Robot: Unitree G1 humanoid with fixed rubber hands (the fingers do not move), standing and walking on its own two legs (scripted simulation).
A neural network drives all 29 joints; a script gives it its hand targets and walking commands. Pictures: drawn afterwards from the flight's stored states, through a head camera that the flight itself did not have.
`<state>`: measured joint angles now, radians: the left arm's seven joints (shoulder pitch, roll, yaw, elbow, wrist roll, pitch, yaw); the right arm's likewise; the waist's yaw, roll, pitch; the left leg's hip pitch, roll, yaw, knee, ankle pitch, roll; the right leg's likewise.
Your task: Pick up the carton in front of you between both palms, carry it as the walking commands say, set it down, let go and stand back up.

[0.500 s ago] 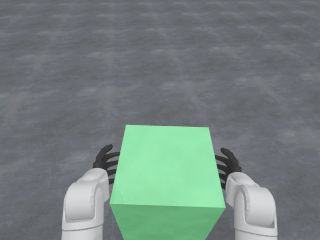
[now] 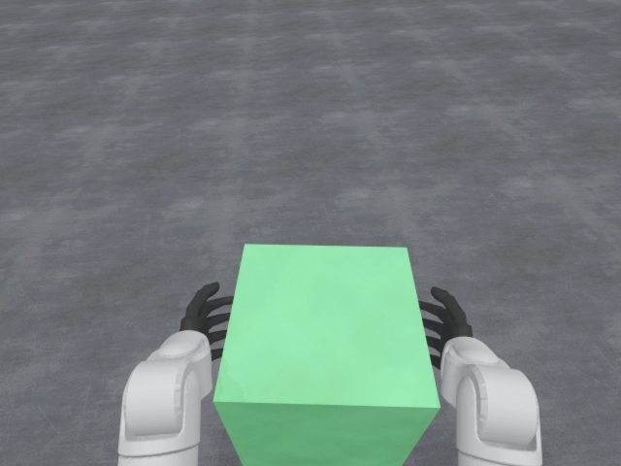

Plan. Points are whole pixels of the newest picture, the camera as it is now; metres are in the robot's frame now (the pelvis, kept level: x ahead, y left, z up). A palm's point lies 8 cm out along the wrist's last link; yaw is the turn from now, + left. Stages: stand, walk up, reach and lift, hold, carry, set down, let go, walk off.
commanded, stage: carry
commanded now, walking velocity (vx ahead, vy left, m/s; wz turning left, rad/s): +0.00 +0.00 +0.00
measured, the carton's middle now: (322, 363) +0.28 +0.01 +0.00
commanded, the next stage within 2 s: none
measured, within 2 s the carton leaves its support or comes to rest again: neither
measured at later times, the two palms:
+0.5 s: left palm (229, 228) +0.46 +0.16 +0.08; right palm (426, 241) +0.44 -0.14 +0.08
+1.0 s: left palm (236, 246) +0.44 +0.14 +0.06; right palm (434, 260) +0.42 -0.15 +0.06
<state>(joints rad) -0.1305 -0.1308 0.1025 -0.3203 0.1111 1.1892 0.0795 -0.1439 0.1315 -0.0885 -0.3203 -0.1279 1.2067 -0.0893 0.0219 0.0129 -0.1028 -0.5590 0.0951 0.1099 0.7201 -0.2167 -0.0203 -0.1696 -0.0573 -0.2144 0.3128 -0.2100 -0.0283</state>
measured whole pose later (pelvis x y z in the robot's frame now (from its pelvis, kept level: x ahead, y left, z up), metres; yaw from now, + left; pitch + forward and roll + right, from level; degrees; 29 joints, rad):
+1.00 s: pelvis +0.17 +0.01 -0.02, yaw -3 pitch +2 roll +0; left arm -0.16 -0.13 0.11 -0.23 0.15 1.18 0.07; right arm -0.16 0.13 -0.11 -0.22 -0.15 1.18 -0.07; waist 0.00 -0.01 -0.13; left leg -0.34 0.08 0.19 0.57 -0.26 0.01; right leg -0.17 -0.07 -0.16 0.54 -0.41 0.01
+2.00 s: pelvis +0.12 +0.00 -0.02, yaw -4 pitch +2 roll +0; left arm -0.24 -0.15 0.19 0.19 0.25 0.74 0.02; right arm -0.24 0.15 -0.19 0.19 -0.25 0.74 -0.02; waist 0.00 0.00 -0.09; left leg -0.38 0.09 0.18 0.51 -0.16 0.01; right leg -0.23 -0.05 -0.16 0.55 -0.34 -0.01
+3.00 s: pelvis +0.08 +0.02 -0.14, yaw -15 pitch +37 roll +0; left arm -0.73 -0.19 0.53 0.42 0.28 0.28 0.05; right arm -0.86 0.04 -0.41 0.64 -0.25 0.26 0.02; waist 0.05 -0.03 -0.10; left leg -1.48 -0.04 -0.08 1.16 -0.33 -0.04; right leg -1.41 0.10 0.09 1.24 -0.47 0.01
